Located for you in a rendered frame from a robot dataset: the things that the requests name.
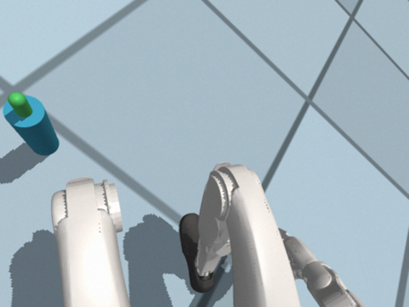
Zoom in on right robot arm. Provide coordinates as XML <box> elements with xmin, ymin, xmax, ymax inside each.
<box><xmin>302</xmin><ymin>261</ymin><xmax>365</xmax><ymax>307</ymax></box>

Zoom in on bottle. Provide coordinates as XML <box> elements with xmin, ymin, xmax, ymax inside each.
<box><xmin>3</xmin><ymin>92</ymin><xmax>59</xmax><ymax>155</ymax></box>

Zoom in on right robot foot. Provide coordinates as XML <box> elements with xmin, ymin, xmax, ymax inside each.
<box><xmin>180</xmin><ymin>213</ymin><xmax>214</xmax><ymax>293</ymax></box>

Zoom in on right robot hand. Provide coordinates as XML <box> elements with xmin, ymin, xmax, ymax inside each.
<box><xmin>279</xmin><ymin>228</ymin><xmax>318</xmax><ymax>280</ymax></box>

